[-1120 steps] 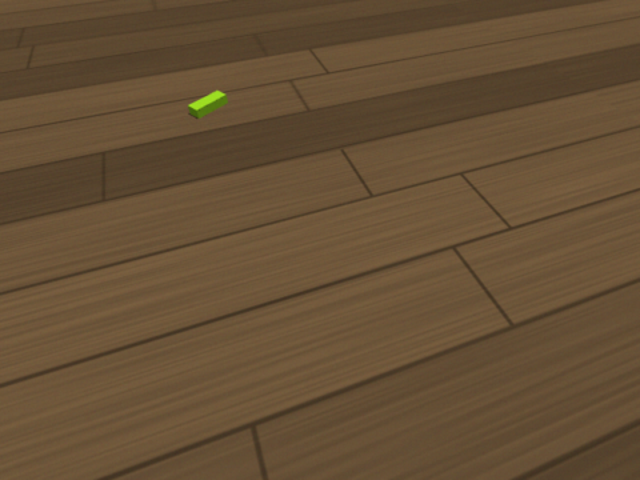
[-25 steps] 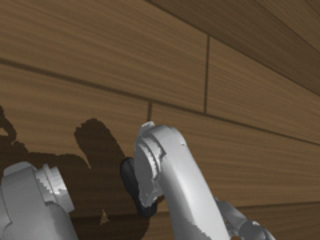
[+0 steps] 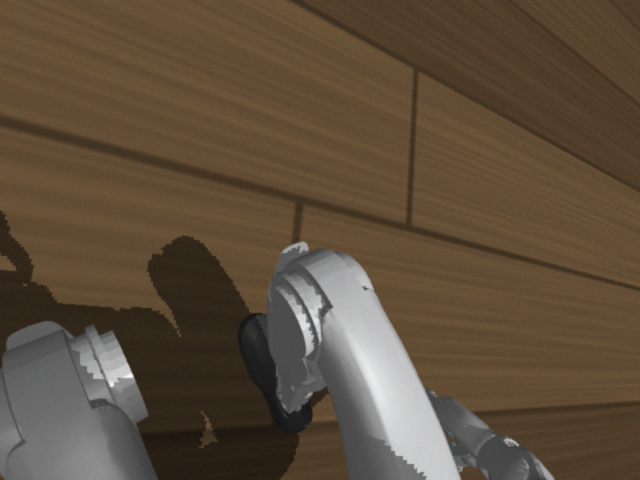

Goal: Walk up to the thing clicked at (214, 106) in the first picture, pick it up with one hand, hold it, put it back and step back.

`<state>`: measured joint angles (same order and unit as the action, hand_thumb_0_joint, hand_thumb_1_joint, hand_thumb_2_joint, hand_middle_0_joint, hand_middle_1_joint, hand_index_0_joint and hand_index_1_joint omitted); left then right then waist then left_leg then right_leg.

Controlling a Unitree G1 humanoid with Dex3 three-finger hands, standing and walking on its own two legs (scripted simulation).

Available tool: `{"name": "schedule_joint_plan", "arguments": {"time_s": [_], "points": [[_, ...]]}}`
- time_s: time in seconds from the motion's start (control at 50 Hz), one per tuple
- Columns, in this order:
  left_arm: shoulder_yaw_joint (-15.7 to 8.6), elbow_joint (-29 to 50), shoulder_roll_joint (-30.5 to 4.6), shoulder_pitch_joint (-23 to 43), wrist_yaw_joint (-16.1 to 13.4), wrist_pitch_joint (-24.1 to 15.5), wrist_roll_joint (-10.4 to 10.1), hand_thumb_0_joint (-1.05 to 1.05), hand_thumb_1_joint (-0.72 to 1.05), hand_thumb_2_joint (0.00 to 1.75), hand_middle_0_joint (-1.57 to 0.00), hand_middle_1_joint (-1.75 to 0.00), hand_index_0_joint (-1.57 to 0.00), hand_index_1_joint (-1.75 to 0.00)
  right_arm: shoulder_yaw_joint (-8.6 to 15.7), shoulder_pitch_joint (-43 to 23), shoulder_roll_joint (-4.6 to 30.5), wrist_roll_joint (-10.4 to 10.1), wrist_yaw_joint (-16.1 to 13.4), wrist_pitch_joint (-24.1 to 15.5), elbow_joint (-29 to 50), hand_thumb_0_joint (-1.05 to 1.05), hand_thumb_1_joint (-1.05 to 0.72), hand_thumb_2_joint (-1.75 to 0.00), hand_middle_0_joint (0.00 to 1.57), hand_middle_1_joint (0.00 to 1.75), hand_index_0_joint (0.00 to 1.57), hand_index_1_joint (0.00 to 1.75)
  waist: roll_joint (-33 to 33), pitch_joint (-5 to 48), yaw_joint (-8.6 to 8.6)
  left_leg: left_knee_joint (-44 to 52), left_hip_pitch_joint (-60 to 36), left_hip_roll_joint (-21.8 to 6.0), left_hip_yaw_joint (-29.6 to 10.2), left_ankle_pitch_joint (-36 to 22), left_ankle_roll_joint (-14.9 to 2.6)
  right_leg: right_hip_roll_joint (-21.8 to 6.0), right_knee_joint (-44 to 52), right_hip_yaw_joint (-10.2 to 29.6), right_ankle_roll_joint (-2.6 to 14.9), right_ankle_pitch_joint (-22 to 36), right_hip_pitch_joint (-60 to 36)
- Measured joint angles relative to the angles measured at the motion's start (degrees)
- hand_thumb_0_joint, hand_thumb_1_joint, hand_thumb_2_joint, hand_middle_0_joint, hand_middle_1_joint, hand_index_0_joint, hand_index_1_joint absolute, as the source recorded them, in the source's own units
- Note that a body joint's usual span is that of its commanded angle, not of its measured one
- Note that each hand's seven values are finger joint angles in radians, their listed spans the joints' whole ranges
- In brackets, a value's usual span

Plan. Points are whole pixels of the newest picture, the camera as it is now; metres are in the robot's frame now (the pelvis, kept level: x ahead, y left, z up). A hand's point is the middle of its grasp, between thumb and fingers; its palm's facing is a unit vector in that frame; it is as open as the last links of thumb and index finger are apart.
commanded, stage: close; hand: left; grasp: from above
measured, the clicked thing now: out of the picture +0.44 +0.37 -0.28
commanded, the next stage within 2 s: settle in 0.86 s
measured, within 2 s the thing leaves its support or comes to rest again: leaves its support in 1.30 s
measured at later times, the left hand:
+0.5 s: hand out of the picture +0.43 +0.36 -0.25, palm faces -0.45 -0.15 -0.88, open 11.0 cm
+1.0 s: hand out of the picture +0.43 +0.36 -0.25, palm faces -0.44 -0.15 -0.88, open 10.8 cm
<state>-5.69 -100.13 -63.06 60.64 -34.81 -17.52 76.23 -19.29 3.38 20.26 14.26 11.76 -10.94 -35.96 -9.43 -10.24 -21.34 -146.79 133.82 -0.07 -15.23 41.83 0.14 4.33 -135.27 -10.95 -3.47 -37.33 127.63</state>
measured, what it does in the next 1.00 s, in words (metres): stands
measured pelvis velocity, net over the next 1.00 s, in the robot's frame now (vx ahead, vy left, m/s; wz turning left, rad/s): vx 0.00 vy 0.00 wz -0.01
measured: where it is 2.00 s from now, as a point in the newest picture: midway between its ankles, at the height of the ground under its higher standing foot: (212, 436)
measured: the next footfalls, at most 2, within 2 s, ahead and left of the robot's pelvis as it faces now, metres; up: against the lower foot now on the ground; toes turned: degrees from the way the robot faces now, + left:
none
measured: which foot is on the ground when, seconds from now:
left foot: down 0.00-1.00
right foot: down 0.00-1.00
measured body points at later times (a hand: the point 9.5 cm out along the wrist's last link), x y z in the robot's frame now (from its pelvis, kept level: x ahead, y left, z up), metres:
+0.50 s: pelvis +0.00 +0.00 +0.00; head +0.27 +0.15 +0.32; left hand +0.45 +0.36 -0.20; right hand +0.07 -0.25 -0.05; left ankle +0.06 +0.12 -0.27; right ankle +0.12 -0.12 -0.27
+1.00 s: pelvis +0.00 +0.00 +0.00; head +0.27 +0.15 +0.32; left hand +0.45 +0.36 -0.20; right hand +0.08 -0.25 -0.05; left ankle +0.06 +0.12 -0.27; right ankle +0.12 -0.12 -0.27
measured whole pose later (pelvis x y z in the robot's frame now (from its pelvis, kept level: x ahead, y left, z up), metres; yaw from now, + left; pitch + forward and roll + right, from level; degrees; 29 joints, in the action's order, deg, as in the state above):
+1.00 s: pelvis +0.00 +0.00 +0.00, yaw +0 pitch +27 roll -16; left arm -5.0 -100.3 -64.3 61.6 -34.5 -17.1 75.0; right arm -21.2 3.2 20.1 14.8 11.0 -10.6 -34.6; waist -9.6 -11.1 -21.8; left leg -146.4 133.3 -0.4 -15.4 41.7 -0.3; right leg 4.5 -134.5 -11.1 -3.9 -36.9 126.9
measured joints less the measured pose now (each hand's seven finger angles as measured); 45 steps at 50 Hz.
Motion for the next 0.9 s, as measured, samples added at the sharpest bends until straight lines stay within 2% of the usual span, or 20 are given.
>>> {"name": "schedule_joint_plan", "arguments": {"time_s": [0.12,0.44,0.8,0.9], "points": [[-0.04,-0.25,-0.61,0.39,-0.28,0.60,-0.31,0.00,-0.08,0.75,-0.31,-0.97,-0.35,-0.92,-0.23,-0.03,-0.03,0.35,-0.25,-0.27,0.16,0.00,-0.90,-0.90,0.20,0.30,0.20,0.30,-0.21,-0.54,-0.34,-0.04,0.04,-0.06,-0.05,-0.02,-0.10,0.07,0.06,-0.02,-0.22,0.08,0.01],[0.28,0.64,-0.17,-0.43,0.52,1.30,-1.56,0.01,-0.04,0.62,-0.38,-0.88,-0.43,-0.82,-0.87,0.68,-0.34,0.22,0.07,-0.15,0.38,0.00,-0.90,-0.90,0.20,0.30,0.20,0.30,0.06,-0.25,-0.44,0.09,-0.13,-0.01,-0.17,-0.11,-0.38,0.05,0.49,-0.19,-0.28,0.09,-0.53],[-0.01,0.01,-0.96,0.53,0.61,0.74,-0.69,0.02,-0.04,0.53,-0.48,-0.76,-0.54,-0.70,-1.51,0.01,-0.19,0.30,-0.43,0.17,1.15,0.00,-0.90,-0.90,0.20,0.30,0.20,0.30,-0.01,-0.39,-0.54,0.24,-0.28,-0.21,-0.13,-0.08,-0.50,0.16,0.72,-0.16,-0.37,0.22,-0.61],[0.60,-0.52,-1.12,0.90,0.22,0.49,-1.00,0.02,-0.03,0.52,-0.50,-0.73,-0.56,-0.66,-1.73,-0.11,-0.09,0.39,-0.55,0.26,1.19,0.00,-0.90,-0.90,0.20,0.30,0.20,0.30,-0.09,-0.50,-0.59,0.27,-0.32,-0.20,-0.13,-0.15,-0.42,0.14,0.70,-0.17,-0.30,0.29,-0.62]]}}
